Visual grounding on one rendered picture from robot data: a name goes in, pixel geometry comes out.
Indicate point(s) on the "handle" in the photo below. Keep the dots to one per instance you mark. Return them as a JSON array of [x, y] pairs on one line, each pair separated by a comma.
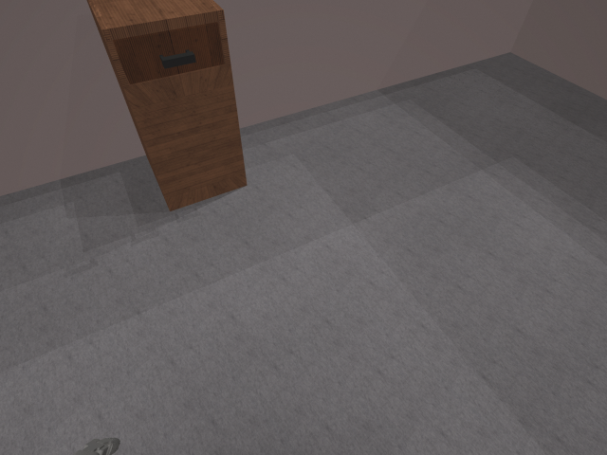
[[178, 59]]

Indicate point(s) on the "cabinet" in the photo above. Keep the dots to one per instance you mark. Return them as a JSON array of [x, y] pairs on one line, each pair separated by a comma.
[[187, 123]]

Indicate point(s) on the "drawer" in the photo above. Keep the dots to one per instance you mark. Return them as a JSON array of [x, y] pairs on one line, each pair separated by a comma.
[[139, 55]]

